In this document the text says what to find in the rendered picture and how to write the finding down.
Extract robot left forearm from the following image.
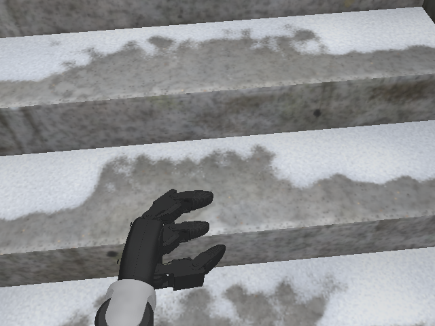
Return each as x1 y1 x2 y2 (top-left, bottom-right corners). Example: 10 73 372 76
94 279 156 326

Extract left robot hand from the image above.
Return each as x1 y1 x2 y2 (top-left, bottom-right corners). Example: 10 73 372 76
117 189 226 291

